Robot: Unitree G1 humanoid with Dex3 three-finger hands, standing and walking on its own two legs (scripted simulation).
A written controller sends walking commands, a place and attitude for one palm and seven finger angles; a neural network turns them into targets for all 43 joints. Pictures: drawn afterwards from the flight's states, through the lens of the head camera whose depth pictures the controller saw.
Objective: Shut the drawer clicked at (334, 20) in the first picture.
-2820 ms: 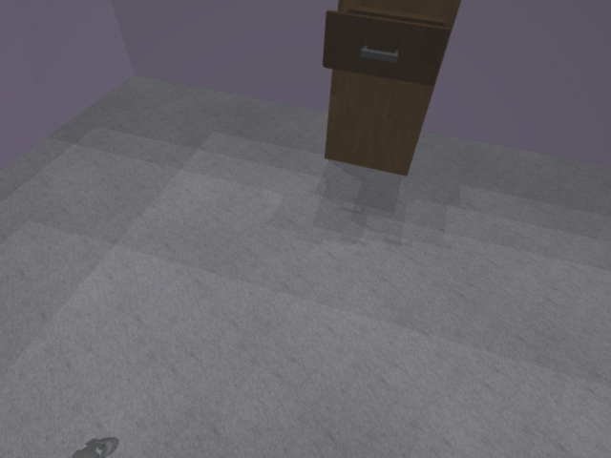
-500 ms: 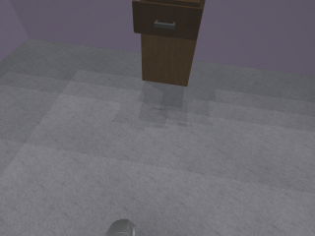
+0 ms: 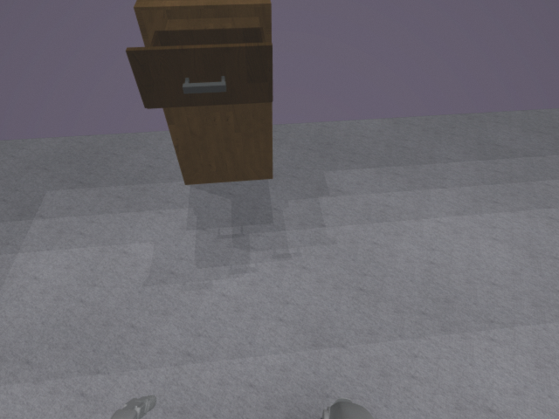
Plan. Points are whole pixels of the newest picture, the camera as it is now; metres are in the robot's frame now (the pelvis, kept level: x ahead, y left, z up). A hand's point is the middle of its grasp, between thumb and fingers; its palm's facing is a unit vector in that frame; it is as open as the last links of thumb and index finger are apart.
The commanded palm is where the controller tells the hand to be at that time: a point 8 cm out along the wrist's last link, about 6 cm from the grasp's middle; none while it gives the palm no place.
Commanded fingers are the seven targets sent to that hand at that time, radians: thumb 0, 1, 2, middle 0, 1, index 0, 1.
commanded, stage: walk to a spot facing it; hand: left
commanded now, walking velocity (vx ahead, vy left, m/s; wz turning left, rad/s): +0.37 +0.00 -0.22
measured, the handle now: (205, 83) +0.98 +0.24 -0.04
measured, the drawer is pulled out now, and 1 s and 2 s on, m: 0.30 0.30 0.30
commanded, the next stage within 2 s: turn to face it in 0.76 s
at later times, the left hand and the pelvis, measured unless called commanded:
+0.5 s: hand (171, 401) +0.19 +0.20 -0.20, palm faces +0.04 -0.99 -0.16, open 7.3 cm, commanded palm none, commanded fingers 0.00 0.90 0.90 -0.20 -0.30 -0.20 -0.30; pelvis +0.22 +0.01 -0.01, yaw -3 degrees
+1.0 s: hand (222, 233) +0.54 +0.15 -0.18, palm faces -0.27 -0.93 -0.23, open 7.4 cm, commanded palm none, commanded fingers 0.00 0.90 0.90 -0.20 -0.30 -0.20 -0.30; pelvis +0.39 -0.01 -0.02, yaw -14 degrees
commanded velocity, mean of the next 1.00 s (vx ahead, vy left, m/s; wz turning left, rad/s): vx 0.23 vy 0.00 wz -0.17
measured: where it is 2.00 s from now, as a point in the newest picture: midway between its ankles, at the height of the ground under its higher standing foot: (283, 369)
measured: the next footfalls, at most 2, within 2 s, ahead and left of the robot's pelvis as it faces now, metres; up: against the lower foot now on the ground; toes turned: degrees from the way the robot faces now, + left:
right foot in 0.08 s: +0.18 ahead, -0.13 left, +0.00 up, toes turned -9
left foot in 0.50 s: +0.35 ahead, +0.11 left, +0.00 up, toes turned +8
